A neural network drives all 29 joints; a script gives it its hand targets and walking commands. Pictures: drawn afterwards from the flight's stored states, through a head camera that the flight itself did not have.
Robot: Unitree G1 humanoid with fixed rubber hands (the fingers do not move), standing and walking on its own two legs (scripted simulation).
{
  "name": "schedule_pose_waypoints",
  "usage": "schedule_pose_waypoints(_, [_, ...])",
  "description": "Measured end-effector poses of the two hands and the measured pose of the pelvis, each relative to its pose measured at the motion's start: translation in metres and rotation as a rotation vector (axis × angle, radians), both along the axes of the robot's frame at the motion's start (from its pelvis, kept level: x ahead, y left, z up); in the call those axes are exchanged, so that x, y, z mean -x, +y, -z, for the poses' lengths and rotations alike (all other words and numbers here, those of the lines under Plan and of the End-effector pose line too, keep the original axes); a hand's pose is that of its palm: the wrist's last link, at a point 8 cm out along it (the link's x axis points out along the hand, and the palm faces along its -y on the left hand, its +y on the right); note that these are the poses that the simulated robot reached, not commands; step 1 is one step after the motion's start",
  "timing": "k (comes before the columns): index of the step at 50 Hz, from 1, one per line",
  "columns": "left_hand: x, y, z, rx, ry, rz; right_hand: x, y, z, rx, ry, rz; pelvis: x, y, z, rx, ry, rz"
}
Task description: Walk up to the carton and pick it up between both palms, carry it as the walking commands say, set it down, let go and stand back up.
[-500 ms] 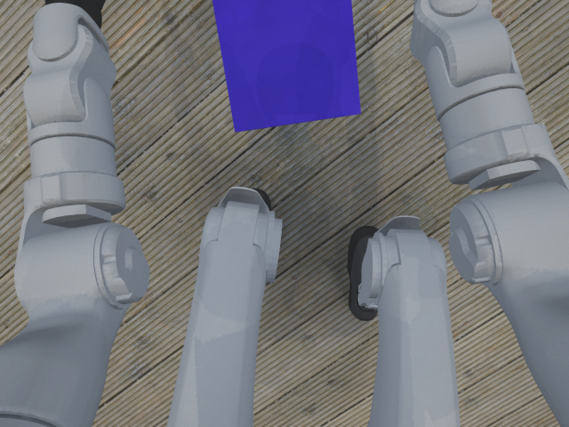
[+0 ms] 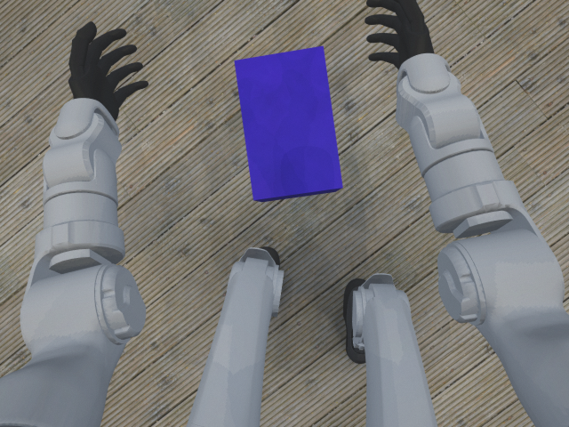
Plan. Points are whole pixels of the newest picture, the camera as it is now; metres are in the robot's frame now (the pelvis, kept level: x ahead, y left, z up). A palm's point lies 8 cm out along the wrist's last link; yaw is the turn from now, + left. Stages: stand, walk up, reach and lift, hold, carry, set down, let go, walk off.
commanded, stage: set down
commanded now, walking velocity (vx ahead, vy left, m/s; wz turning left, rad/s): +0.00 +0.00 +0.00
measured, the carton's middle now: (289, 132) +0.53 +0.12 -0.48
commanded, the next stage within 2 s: let go in 0.42 s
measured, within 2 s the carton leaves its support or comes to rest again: neither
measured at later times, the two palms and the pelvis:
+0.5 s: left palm (35, 65) +0.45 +0.33 +0.00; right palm (429, 33) +0.53 -0.03 -0.01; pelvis +0.04 +0.01 +0.11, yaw +0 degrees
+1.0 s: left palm out of the picture +0.22 +0.28 +0.10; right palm out of the picture +0.35 -0.14 +0.11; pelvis +0.07 +0.01 +0.19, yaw +3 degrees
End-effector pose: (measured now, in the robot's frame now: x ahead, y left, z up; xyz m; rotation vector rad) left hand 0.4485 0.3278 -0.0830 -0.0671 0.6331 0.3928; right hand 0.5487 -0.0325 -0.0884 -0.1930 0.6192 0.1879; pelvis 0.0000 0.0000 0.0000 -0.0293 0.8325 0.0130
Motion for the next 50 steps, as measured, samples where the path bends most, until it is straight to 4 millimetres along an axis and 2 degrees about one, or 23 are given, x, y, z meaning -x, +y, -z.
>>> schedule_pose_waypoints(5, [-0.002, 0.004, -0.022, 0.016, 0.014, -0.003, -0.001, 0.000, -0.017, 0.013, 0.038, 0.005, -0.010, 0.000, -0.027, 0.002, 0.002, -0.006])
schedule_pose_waypoints(15, [-0.019, 0.016, -0.087, 0.021, -0.020, 0.014, -0.008, 0.001, -0.074, 0.009, 0.029, -0.001, -0.038, 0.009, -0.078, 0.016, -0.010, -0.017])
schedule_pose_waypoints(19, [-0.016, 0.016, -0.094, 0.034, 0.012, 0.023, -0.004, 0.005, -0.082, 0.017, 0.051, -0.008, -0.044, 0.012, -0.094, 0.020, -0.015, -0.022])
schedule_pose_waypoints(24, [-0.006, 0.009, -0.089, 0.018, 0.045, 0.055, 0.009, 0.009, -0.080, -0.015, 0.054, 0.005, -0.043, 0.014, -0.104, 0.025, -0.008, -0.024])
schedule_pose_waypoints(27, [0.013, 0.001, -0.084, 0.007, 0.085, 0.083, 0.030, -0.001, -0.075, 0.014, 0.049, 0.032, -0.041, 0.017, -0.108, 0.030, -0.010, -0.025])
schedule_pose_waypoints(29, [0.032, -0.005, -0.087, -0.008, 0.101, 0.114, 0.055, -0.015, -0.075, 0.034, 0.064, 0.083, -0.041, 0.019, -0.112, 0.032, -0.032, -0.027])
schedule_pose_waypoints(32, [0.060, -0.014, -0.104, -0.025, 0.112, 0.166, 0.100, -0.040, -0.079, 0.070, 0.110, 0.146, -0.042, 0.020, -0.121, 0.032, -0.085, -0.031])
schedule_pose_waypoints(35, [0.076, -0.016, -0.129, -0.034, 0.092, 0.177, 0.132, -0.061, -0.096, 0.105, 0.136, 0.174, -0.040, 0.019, -0.131, 0.027, -0.147, -0.035])
schedule_pose_waypoints(40, [0.098, -0.031, -0.169, -0.025, 0.057, 0.232, 0.150, -0.077, -0.152, 0.100, 0.068, 0.179, -0.040, 0.016, -0.149, 0.015, -0.281, -0.042])
schedule_pose_waypoints(44, [0.142, -0.042, -0.181, -0.010, 0.128, 0.257, 0.161, -0.087, -0.189, 0.078, 0.041, 0.161, -0.049, 0.014, -0.167, 0.004, -0.394, -0.048])
schedule_pose_waypoints(46, [0.172, -0.043, -0.182, -0.010, 0.185, 0.250, 0.172, -0.094, -0.196, 0.076, 0.057, 0.155, -0.057, 0.013, -0.175, -0.002, -0.445, -0.050])
schedule_pose_waypoints(50, [0.225, -0.047, -0.187, -0.007, 0.264, 0.214, 0.203, -0.111, -0.196, 0.081, 0.135, 0.145, -0.072, 0.009, -0.188, -0.015, -0.534, -0.055])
